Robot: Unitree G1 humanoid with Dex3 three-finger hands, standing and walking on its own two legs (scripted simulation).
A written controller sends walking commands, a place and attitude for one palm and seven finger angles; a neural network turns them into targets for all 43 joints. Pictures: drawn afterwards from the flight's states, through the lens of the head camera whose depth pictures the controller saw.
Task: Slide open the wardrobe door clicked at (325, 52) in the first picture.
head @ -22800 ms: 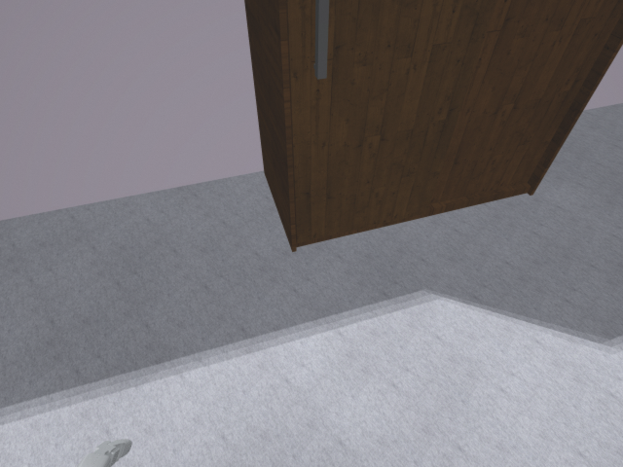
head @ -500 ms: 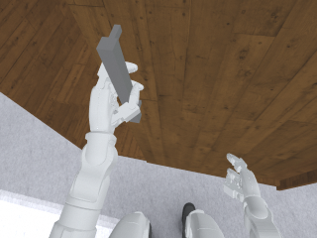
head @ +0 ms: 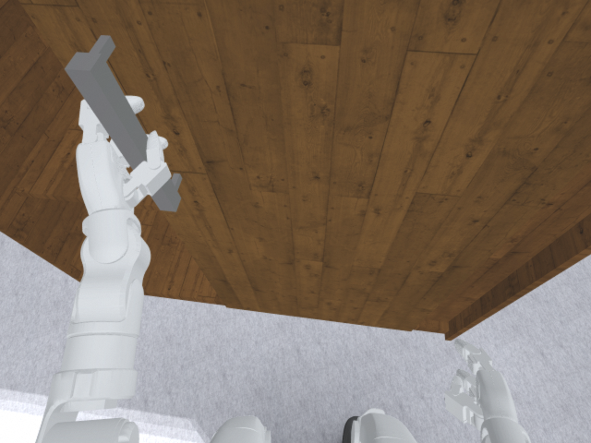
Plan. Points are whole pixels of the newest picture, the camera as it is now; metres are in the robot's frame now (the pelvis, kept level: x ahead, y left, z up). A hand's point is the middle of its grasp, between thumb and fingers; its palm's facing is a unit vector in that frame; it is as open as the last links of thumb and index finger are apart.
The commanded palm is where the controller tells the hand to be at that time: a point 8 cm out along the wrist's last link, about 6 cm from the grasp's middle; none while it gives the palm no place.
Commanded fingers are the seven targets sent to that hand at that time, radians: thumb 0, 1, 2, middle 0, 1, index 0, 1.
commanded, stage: step sideways, sliding the door along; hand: left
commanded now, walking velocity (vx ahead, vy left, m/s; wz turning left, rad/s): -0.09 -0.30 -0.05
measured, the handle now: (143, 137) +0.43 +0.25 +0.13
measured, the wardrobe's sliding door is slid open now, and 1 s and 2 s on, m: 0.46 0.46 0.46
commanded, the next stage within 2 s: stop walking and hold the door there in 0.06 s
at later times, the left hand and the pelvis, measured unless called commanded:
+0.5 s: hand (153, 164) +0.39 +0.22 +0.13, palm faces +0.51 -0.81 -0.28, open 6.7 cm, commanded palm +0.34 +0.25 +0.12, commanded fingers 0.00 0.90 0.90 -0.45 -1.40 -0.45 -1.40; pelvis +0.00 -0.09 +0.00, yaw -4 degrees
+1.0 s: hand (155, 163) +0.39 +0.22 +0.13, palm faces +0.52 -0.82 -0.25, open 6.6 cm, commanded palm +0.34 +0.24 +0.12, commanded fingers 0.00 0.90 0.90 -0.45 -1.40 -0.45 -1.40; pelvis -0.03 -0.09 +0.01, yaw -10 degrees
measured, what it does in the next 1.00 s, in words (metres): steps on the spot: right foot, then left foot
